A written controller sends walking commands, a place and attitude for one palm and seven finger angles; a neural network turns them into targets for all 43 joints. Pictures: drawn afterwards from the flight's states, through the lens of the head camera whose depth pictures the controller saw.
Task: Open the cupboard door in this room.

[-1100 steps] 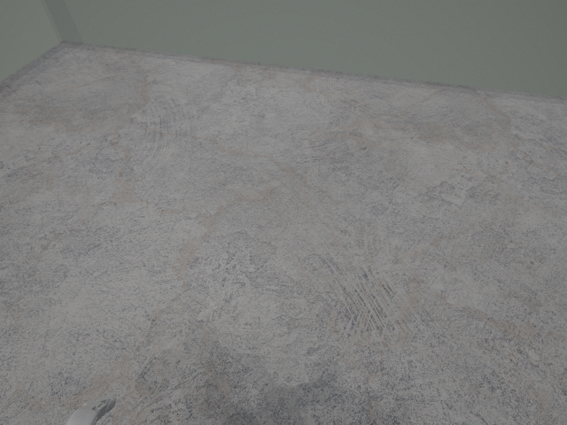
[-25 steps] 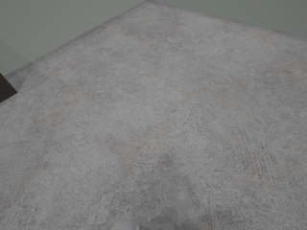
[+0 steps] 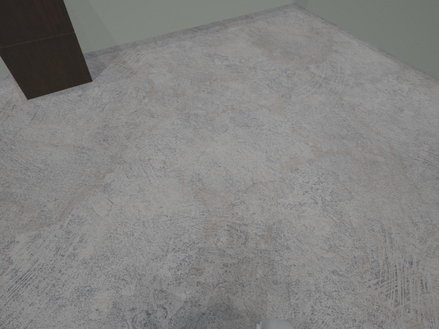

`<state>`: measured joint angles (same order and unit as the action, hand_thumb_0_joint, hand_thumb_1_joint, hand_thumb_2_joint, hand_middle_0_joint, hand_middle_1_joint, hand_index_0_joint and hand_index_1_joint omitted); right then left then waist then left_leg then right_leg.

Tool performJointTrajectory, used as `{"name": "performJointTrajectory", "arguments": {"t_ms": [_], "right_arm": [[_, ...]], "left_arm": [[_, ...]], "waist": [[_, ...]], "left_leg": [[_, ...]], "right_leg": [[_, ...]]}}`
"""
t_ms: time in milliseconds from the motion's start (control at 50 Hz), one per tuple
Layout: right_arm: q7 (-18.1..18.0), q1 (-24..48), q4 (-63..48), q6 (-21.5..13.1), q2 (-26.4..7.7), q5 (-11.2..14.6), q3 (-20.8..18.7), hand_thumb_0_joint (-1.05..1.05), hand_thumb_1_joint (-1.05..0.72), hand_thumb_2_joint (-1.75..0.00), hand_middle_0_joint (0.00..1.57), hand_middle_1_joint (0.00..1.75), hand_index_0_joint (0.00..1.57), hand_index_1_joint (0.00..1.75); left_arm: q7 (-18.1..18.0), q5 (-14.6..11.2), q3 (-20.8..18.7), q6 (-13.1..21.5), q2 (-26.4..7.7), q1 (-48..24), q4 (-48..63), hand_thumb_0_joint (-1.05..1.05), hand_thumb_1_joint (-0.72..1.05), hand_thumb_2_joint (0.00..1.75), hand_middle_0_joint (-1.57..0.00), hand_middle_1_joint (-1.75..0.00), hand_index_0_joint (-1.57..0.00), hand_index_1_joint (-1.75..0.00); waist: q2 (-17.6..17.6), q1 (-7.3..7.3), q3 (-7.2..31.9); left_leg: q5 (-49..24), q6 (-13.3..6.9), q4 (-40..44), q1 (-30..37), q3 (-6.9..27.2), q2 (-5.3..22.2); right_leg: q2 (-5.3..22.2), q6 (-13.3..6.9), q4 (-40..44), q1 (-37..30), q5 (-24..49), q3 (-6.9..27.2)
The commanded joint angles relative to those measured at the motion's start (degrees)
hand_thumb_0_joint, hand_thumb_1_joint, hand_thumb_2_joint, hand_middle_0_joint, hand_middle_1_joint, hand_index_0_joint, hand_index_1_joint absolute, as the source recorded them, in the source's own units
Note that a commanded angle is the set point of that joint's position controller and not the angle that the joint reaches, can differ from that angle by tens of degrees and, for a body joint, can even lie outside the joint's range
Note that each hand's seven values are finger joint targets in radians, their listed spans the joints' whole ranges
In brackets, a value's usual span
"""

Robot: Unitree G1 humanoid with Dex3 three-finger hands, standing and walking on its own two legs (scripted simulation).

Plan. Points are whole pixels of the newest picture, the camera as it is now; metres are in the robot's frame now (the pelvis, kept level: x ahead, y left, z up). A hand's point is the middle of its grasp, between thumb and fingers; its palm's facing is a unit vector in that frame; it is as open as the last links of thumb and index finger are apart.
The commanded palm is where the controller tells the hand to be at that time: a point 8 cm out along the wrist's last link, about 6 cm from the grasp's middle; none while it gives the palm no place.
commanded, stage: turn or walk to find it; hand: left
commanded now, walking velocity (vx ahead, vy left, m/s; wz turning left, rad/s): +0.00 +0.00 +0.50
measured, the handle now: out of the picture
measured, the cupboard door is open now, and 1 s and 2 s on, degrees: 0 0 0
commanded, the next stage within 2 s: none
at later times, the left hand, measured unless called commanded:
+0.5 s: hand out of the picture +0.01 +0.13 -0.14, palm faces +0.30 -0.91 -0.28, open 7.4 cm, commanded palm none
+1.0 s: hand out of the picture -0.13 +0.15 -0.19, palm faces +0.57 -0.81 -0.15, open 7.4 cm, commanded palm none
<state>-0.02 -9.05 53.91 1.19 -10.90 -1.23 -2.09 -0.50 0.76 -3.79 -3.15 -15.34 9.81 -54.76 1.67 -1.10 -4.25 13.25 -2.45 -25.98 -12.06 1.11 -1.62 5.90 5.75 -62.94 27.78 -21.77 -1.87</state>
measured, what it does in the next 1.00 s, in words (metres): steps on the spot, turning left: right foot, then left foot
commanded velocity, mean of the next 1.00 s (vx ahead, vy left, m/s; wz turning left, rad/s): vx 0.25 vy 0.00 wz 0.41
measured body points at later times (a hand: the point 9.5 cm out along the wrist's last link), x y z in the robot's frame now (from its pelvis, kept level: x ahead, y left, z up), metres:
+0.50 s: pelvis -0.01 -0.08 +0.00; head +0.01 -0.12 +0.45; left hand -0.01 +0.17 -0.12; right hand +0.07 -0.33 -0.17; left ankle -0.09 +0.09 -0.62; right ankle +0.00 -0.15 -0.74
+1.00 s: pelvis +0.05 +0.07 -0.02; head +0.08 +0.10 +0.43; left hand -0.16 +0.19 -0.17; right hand +0.31 -0.04 -0.14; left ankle +0.05 +0.15 -0.74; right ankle +0.02 -0.13 -0.68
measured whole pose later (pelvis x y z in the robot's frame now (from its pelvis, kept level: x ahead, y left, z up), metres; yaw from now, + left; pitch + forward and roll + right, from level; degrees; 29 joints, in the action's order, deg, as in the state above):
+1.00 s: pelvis +0.05 +0.07 -0.02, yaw +29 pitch -1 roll -1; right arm 1.8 -1.4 53.4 -2.8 -10.2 -1.5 -2.1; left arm 0.2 1.3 -1.8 0.3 -10.3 26.2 -65.7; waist 1.5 -5.0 -6.2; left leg 16.5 -3.8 -38.0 -20.0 -8.3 2.0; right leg 11.7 3.4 -56.9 12.3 -29.5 -9.5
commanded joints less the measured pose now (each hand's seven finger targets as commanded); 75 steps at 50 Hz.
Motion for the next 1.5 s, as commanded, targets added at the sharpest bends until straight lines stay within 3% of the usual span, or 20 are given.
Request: {"name": "performJointTrajectory", "arguments": {"t_ms": [0,80,180,200,240,260,320,360,640,780,860,880,900,920,980,1060,1200,1380,1420,1480], "right_arm": [[-0.84,-4.67,-2.58,-0.81,-12.14,-0.03,-3.69,0.0,-0.9,-0.9,0.2,0.3,0.2,0.3],[-0.83,-5.69,-2.57,-0.43,-12.32,-0.29,-4.18,0.0,-0.9,-0.9,0.2,0.3,0.2,0.3],[-0.61,-2.89,-3.47,0.09,-11.81,-0.1,-4.5,0.0,-0.9,-0.9,0.2,0.3,0.2,0.3],[-0.51,-2.26,-3.8,0.09,-10.74,0.24,-4.35,0.0,-0.9,-0.9,0.2,0.3,0.2,0.3],[-0.25,-2.24,-5.78,0.05,-6.3,0.55,-3.94,0.0,-0.9,-0.9,0.2,0.3,0.2,0.3],[-0.15,-1.77,-5.34,0.65,-8.77,0.11,-4.56,0.0,-0.9,-0.9,0.2,0.3,0.2,0.3],[0.88,-6.47,-1.31,2.3,-7.84,-0.7,-4.69,0.0,-0.9,-0.9,0.2,0.3,0.2,0.3],[1.46,-7.72,-0.49,2.14,-7.09,-0.95,-4.37,0.0,-0.9,-0.9,0.2,0.3,0.2,0.3],[2.8,4.33,-1.98,0.58,-4.99,-0.66,-3.17,0.0,-0.9,-0.9,0.2,0.3,0.2,0.3],[3.44,11.87,-4.39,-0.89,-2.34,-0.11,-1.22,0.0,-0.9,-0.9,0.2,0.3,0.2,0.3],[2.84,3.21,-2.35,-2.49,-3.76,-0.37,-1.52,0.0,-0.9,-0.9,0.2,0.3,0.2,0.3],[2.33,-4.66,-0.08,-3.03,-6.93,-0.59,-2.34,0.0,-0.9,-0.9,0.2,0.3,0.2,0.3],[1.46,-13.45,2.23,-3.62,-14.29,-0.87,-4.38,0.0,-0.9,-0.9,0.2,0.3,0.2,0.3],[0.42,-18.63,4.26,-3.6,-18.69,0.03,-5.52,0.0,-0.9,-0.9,0.2,0.3,0.2,0.3],[-0.58,-9.05,2.75,-3.73,-12.94,0.53,-4.0,0.0,-0.9,-0.9,0.2,0.3,0.2,0.3],[-0.58,-7.3,3.96,-5.77,-5.94,0.58,-1.9,0.0,-0.9,-0.9,0.2,0.3,0.2,0.3],[-1.2,-12.19,5.7,-6.41,-4.14,0.67,-1.84,0.0,-0.9,-0.9,0.2,0.3,0.2,0.3],[-2.4,-22.54,9.88,-6.66,-5.12,-0.1,-1.49,0.0,-0.9,-0.9,0.2,0.3,0.2,0.3],[-2.42,-22.24,10.44,-6.45,-6.04,0.08,-1.41,0.0,-0.9,-0.9,0.2,0.3,0.2,0.3],[-2.24,-19.81,10.55,-6.22,-8.18,0.55,-2.12,0.0,-0.9,-0.9,0.2,0.3,0.2,0.3]], "left_arm": [[-0.39,-0.02,-0.84,1.16,-3.3,-2.82,5.57,0.0,0.9,0.9,-0.2,-0.3,-0.2,-0.3],[-0.58,-0.33,-0.41,1.55,-2.53,-4.98,6.96,0.0,0.9,0.9,-0.2,-0.3,-0.2,-0.3],[-0.81,-0.82,-0.6,2.41,-2.9,0.88,5.96,0.0,0.9,0.9,-0.2,-0.3,-0.2,-0.3],[-0.99,-0.67,-1.0,2.89,-4.01,4.13,5.24,0.0,0.9,0.9,-0.2,-0.3,-0.2,-0.3],[-1.55,0.57,-2.37,3.5,-11.87,6.12,5.56,0.0,0.9,0.9,-0.2,-0.3,-0.2,-0.3],[-1.68,0.14,-1.88,3.15,-10.88,4.49,6.52,0.0,0.9,0.9,-0.2,-0.3,-0.2,-0.3],[-1.39,-0.14,-1.0,3.77,-5.31,-3.1,7.98,0.0,0.9,0.9,-0.2,-0.3,-0.2,-0.3],[-1.05,-0.24,-0.75,4.7,-3.95,-0.85,6.97,0.0,0.9,0.9,-0.2,-0.3,-0.2,-0.3],[-0.81,1.09,-0.52,7.73,-2.28,16.93,-2.75,0.0,0.9,0.9,-0.2,-0.3,-0.2,-0.3],[-0.47,1.45,-0.4,7.54,-3.07,19.68,-5.96,0.0,0.9,0.9,-0.2,-0.3,-0.2,-0.3],[-0.2,1.04,-0.57,7.11,-5.08,16.94,-6.43,0.0,0.9,0.9,-0.2,-0.3,-0.2,-0.3],[0.03,0.55,-0.08,7.07,-4.41,16.31,-6.5,0.0,0.9,0.9,-0.2,-0.3,-0.2,-0.3],[0.63,0.23,0.24,7.02,-0.93,17.02,-4.98,0.0,0.9,0.9,-0.2,-0.3,-0.2,-0.3],[0.83,0.21,1.06,6.74,0.17,13.07,-1.76,0.0,0.9,0.9,-0.2,-0.3,-0.2,-0.3],[0.6,0.32,0.63,6.02,0.17,8.13,-2.54,0.0,0.9,0.9,-0.2,-0.3,-0.2,-0.3],[1.04,1.15,0.55,4.82,2.88,11.53,-5.39,0.0,0.9,0.9,-0.2,-0.3,-0.2,-0.3],[1.35,0.88,0.0,3.61,1.74,2.15,-1.33,0.0,0.9,0.9,-0.2,-0.3,-0.2,-0.3],[2.14,0.11,1.31,5.0,2.51,-14.57,5.41,0.0,0.9,0.9,-0.2,-0.3,-0.2,-0.3],[2.04,-0.02,1.5,5.51,2.74,-13.0,5.42,0.0,0.9,0.9,-0.2,-0.3,-0.2,-0.3],[1.21,0.23,0.73,6.49,-0.14,4.13,0.32,0.0,0.9,0.9,-0.2,-0.3,-0.2,-0.3]], "waist": [[-9.35,2.93,4.54],[-10.44,3.64,5.78],[-9.77,0.5,7.41],[-6.24,-1.28,8.98],[15.03,-2.38,8.33],[8.92,-1.56,6.16],[6.66,2.71,1.3],[7.71,2.32,1.95],[5.43,-2.3,-2.61],[7.44,-3.66,-3.69],[6.71,1.32,1.25],[0.97,4.98,6.4],[-15.53,9.01,13.18],[-21.81,10.48,13.52],[-6.89,5.28,5.15],[-7.16,0.72,1.03],[-8.38,0.39,-2.87],[-5.58,5.1,-3.73],[-6.56,3.61,-1.65],[-4.81,-3.55,7.08]], "left_leg": [[-22.5,-7.17,6.97,6.16,16.0,14.82],[-25.36,-7.96,4.7,6.44,19.69,14.58],[-21.8,-5.16,0.38,-4.05,21.13,10.62],[-14.14,-2.77,-2.74,-8.89,19.48,8.12],[20.48,4.51,-25.22,-23.87,3.92,-3.98],[20.1,4.01,-34.57,-21.41,5.93,-1.27],[9.06,4.89,-45.36,-21.26,4.71,1.83],[4.54,5.97,-46.77,-23.2,2.56,2.64],[-0.71,5.75,-38.0,-31.57,-0.38,8.48],[2.96,3.24,-15.97,-20.86,-7.09,7.36],[3.22,0.91,-6.54,-2.53,-10.79,3.71],[1.38,0.3,-2.02,11.56,-9.81,3.39],[5.04,-2.61,2.64,25.45,8.1,14.85],[-0.17,-6.11,9.05,29.42,24.83,23.96],[-0.35,-7.36,11.63,14.28,18.48,23.61],[-16.13,-2.73,13.65,5.1,3.53,15.05],[-24.9,-3.94,15.14,8.73,2.22,14.91],[-40.09,-5.66,11.21,21.73,4.03,16.44],[-50.82,-4.89,8.16,21.2,1.43,15.51],[-60.54,-2.61,-8.46,18.51,-0.14,13.7]], "right_leg": [[-0.51,-0.03,3.94,3.58,-1.52,1.68],[-2.16,-0.62,12.36,0.51,-4.51,1.63],[-4.77,-2.04,32.1,-16.72,4.67,0.06],[-2.49,-2.38,40.62,-24.4,10.16,1.38],[21.78,-12.35,47.47,-29.29,15.72,24.24],[22.11,-15.1,47.3,-20.98,15.89,20.8],[13.35,-10.61,50.37,-15.13,1.12,10.89],[11.23,-8.71,50.73,-18.77,1.6,5.87],[16.44,-10.45,55.7,-28.35,-1.02,0.88],[16.32,-10.56,51.87,-26.81,10.39,-7.48],[15.76,-8.9,40.06,-22.22,20.25,-12.56],[12.5,-6.95,26.83,-16.71,22.85,-15.78],[5.18,-3.61,8.34,-3.9,5.93,-17.04],[0.28,-2.44,-3.6,10.24,-13.24,-9.77],[5.32,-3.77,-10.03,11.92,-3.52,-1.35],[4.35,-2.73,-5.43,4.72,7.39,-1.65],[3.11,-1.84,-2.12,13.89,14.43,-0.99],[0.02,-4.96,17.85,15.43,12.09,-3.71],[-2.39,-6.65,24.45,7.62,10.41,-5.65],[-6.27,-8.98,32.43,-13.7,13.44,-7.24]]}}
